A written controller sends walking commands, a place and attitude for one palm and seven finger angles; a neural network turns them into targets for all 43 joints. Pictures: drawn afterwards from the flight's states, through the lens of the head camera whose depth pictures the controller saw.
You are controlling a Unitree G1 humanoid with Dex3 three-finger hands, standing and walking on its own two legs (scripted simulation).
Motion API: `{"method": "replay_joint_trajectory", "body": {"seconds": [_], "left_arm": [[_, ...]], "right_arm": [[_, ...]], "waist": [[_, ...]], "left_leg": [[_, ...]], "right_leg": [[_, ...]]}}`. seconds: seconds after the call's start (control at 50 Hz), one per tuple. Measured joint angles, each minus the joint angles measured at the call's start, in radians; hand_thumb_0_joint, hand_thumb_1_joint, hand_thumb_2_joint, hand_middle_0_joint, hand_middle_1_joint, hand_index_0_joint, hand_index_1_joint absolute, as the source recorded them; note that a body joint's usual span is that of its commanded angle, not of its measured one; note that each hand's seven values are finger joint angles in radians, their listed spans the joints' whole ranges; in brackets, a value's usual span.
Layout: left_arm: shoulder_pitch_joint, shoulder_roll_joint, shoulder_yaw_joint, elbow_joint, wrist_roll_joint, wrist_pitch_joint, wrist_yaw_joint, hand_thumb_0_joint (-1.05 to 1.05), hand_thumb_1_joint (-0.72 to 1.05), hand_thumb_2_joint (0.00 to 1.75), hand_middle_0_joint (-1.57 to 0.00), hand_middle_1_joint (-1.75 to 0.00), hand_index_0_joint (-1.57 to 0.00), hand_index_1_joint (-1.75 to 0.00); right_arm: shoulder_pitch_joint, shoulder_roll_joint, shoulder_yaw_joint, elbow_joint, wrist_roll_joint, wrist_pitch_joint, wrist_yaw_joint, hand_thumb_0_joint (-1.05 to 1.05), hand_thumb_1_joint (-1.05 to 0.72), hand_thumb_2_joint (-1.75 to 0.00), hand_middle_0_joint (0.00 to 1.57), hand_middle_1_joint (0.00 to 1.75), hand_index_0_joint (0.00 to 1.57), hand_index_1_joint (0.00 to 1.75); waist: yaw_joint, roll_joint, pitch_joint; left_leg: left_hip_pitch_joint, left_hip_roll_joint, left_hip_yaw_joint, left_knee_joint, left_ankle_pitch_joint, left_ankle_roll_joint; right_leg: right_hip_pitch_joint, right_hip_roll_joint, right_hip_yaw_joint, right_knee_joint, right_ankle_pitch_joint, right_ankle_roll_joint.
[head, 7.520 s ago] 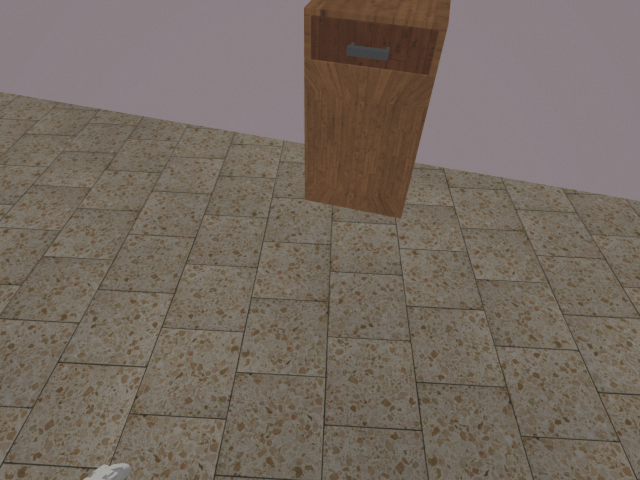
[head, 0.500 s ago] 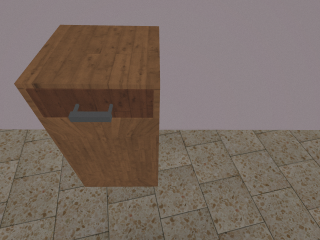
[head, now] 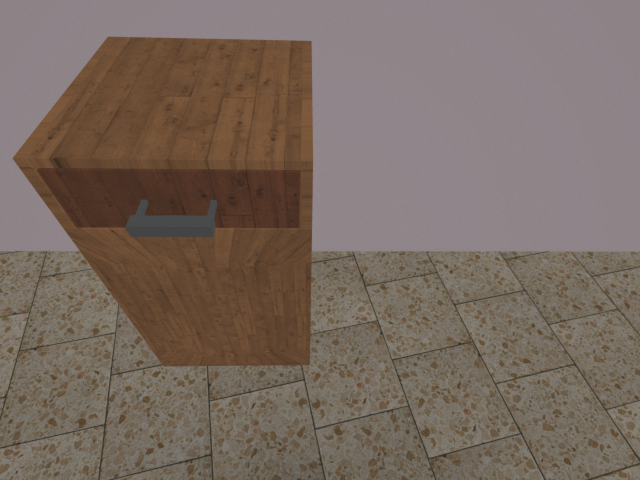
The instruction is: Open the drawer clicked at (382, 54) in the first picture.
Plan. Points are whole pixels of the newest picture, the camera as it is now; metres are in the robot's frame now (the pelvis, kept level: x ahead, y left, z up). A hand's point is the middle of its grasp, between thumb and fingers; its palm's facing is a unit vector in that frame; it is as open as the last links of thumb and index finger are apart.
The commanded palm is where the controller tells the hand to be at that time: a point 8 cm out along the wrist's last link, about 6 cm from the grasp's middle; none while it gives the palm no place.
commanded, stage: come to a stop and stand still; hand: left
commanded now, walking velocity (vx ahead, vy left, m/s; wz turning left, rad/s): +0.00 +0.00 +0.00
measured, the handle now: (175, 215) +0.52 +0.27 -0.02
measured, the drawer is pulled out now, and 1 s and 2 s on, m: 0.00 0.00 0.00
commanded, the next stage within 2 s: look again from close up in 0.52 s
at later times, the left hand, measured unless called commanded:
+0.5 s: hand out of the picture -0.05 +0.19 -0.17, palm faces +0.02 -0.98 -0.18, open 7.4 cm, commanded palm none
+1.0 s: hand out of the picture -0.03 +0.16 -0.17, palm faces +0.03 -0.99 -0.13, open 7.4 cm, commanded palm none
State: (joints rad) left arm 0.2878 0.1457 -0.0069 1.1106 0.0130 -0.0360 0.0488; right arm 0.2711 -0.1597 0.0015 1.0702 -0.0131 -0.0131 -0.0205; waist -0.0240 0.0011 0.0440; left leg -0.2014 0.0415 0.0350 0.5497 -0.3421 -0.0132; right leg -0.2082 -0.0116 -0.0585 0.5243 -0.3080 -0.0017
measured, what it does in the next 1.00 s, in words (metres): stands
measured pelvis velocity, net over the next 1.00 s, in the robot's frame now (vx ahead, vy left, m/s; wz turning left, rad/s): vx -0.01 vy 0.01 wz -0.01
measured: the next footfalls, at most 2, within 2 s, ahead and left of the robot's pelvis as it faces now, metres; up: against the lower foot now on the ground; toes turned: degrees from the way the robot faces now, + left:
none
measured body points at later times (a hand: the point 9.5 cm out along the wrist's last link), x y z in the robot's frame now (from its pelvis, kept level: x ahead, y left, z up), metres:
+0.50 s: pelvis -0.03 +0.02 +0.00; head -0.03 +0.03 +0.45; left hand -0.05 +0.24 -0.16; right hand -0.04 -0.20 -0.15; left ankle -0.03 +0.12 -0.73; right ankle -0.02 -0.12 -0.73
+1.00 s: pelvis -0.01 +0.01 +0.00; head -0.01 +0.02 +0.45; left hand -0.03 +0.21 -0.16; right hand -0.03 -0.20 -0.15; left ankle -0.03 +0.12 -0.73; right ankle -0.02 -0.12 -0.73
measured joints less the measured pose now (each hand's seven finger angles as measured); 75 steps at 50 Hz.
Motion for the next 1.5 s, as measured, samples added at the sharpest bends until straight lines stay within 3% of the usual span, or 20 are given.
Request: {"method": "replay_joint_trajectory", "body": {"seconds": [0.22,0.46,0.88,1.24,1.28,1.34,1.36,1.4,1.44,1.5], "left_arm": [[-0.006,0.027,0.002,-0.034,0.004,0.029,-0.012,0.01,0.91,0.89,-0.20,-0.29,-0.20,-0.30],[0.051,0.024,0.003,-0.037,0.008,0.036,-0.022,0.00,0.91,0.89,-0.20,-0.29,-0.19,-0.30],[0.065,-0.036,0.000,-0.006,0.004,0.018,-0.016,0.00,0.91,0.89,-0.20,-0.29,-0.19,-0.30],[0.042,-0.020,0.004,-0.009,0.006,0.010,-0.006,0.00,0.91,0.89,-0.20,-0.29,-0.19,-0.30],[0.140,0.017,-0.048,-0.340,0.069,0.132,0.028,0.03,0.93,0.89,-0.20,-0.30,-0.20,-0.30],[0.214,0.086,-0.058,-0.716,0.102,0.145,0.127,0.06,0.94,0.88,-0.21,-0.31,-0.20,-0.31],[0.209,0.101,-0.063,-0.808,0.136,0.154,0.151,0.06,0.93,0.88,-0.21,-0.32,-0.20,-0.32],[0.173,0.124,-0.079,-0.943,0.250,0.152,0.198,0.05,0.90,0.87,-0.21,-0.33,-0.20,-0.33],[0.108,0.135,-0.102,-1.015,0.410,0.139,0.246,0.04,0.86,0.86,-0.21,-0.35,-0.20,-0.35],[0.047,0.108,-0.117,-1.047,0.659,0.107,0.302,0.03,0.79,0.83,-0.21,-0.39,-0.20,-0.39]], "right_arm": [[0.010,0.001,0.006,-0.006,-0.005,0.008,0.000,0.01,-0.92,-0.90,0.20,0.30,0.20,0.30],[0.057,0.017,0.012,0.009,-0.006,0.010,0.012,0.01,-0.91,-0.90,0.20,0.30,0.20,0.30],[0.039,0.038,0.013,0.052,-0.001,-0.003,-0.001,0.01,-0.91,-0.90,0.20,0.30,0.20,0.30],[0.034,0.035,0.010,0.059,-0.001,-0.002,-0.003,0.01,-0.91,-0.90,0.20,0.30,0.20,0.30],[0.069,0.016,0.023,-0.023,0.023,-0.046,-0.029,0.03,-0.93,-0.90,0.20,0.30,0.20,0.30],[0.097,-0.020,0.000,-0.109,0.062,-0.183,-0.064,0.03,-0.93,-0.90,0.20,0.30,0.20,0.30],[0.092,-0.035,-0.005,-0.140,0.067,-0.211,-0.069,0.03,-0.93,-0.90,0.20,0.30,0.20,0.30],[0.058,-0.070,-0.009,-0.205,0.056,-0.244,-0.068,0.03,-0.93,-0.90,0.20,0.30,0.20,0.30],[0.009,-0.096,-0.017,-0.280,0.027,-0.247,-0.052,0.03,-0.92,-0.90,0.20,0.30,0.20,0.30],[-0.078,-0.108,-0.033,-0.391,-0.016,-0.187,-0.010,0.02,-0.92,-0.90,0.20,0.30,0.20,0.30]], "waist": [[0.018,-0.022,-0.040],[0.021,-0.022,-0.033],[0.027,-0.016,-0.027],[0.023,-0.010,-0.029],[0.046,-0.011,-0.013],[0.044,0.005,-0.037],[0.038,0.017,-0.048],[0.020,0.043,-0.074],[0.003,0.061,-0.103],[0.003,0.066,-0.138]], "left_leg": [[0.018,-0.019,0.010,0.001,0.020,0.025],[-0.001,-0.041,0.018,-0.052,0.070,0.039],[0.014,-0.028,0.015,-0.062,0.059,0.025],[0.023,-0.012,0.010,-0.058,0.047,0.014],[0.024,-0.013,0.030,-0.048,0.040,0.016],[-0.007,-0.034,0.033,-0.027,0.036,0.019],[-0.023,-0.039,0.029,-0.014,0.034,0.021],[-0.072,-0.044,0.023,0.022,0.026,0.024],[-0.134,-0.046,0.021,0.067,0.015,0.025],[-0.200,-0.033,0.043,0.116,-0.004,0.019]], "right_leg": [[0.022,-0.018,0.010,-0.009,0.027,0.018],[-0.006,-0.038,0.018,-0.043,0.069,0.028],[0.005,-0.025,0.014,-0.046,0.052,0.018],[0.024,-0.009,0.009,-0.063,0.049,0.011],[0.003,-0.011,0.030,-0.030,0.042,0.006],[-0.045,-0.033,0.034,0.038,0.008,0.005],[-0.061,-0.039,0.030,0.054,0.001,0.009],[-0.106,-0.046,0.025,0.090,-0.010,0.010],[-0.168,-0.049,0.026,0.136,-0.023,0.008],[-0.249,-0.037,0.049,0.190,-0.034,0.002]]}}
